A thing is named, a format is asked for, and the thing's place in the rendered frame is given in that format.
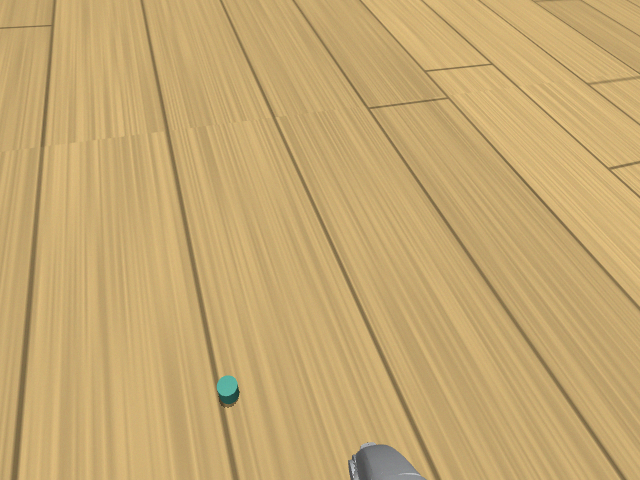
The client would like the tin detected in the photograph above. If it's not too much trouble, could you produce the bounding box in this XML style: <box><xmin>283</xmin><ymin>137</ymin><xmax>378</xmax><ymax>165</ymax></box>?
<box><xmin>217</xmin><ymin>375</ymin><xmax>239</xmax><ymax>404</ymax></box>

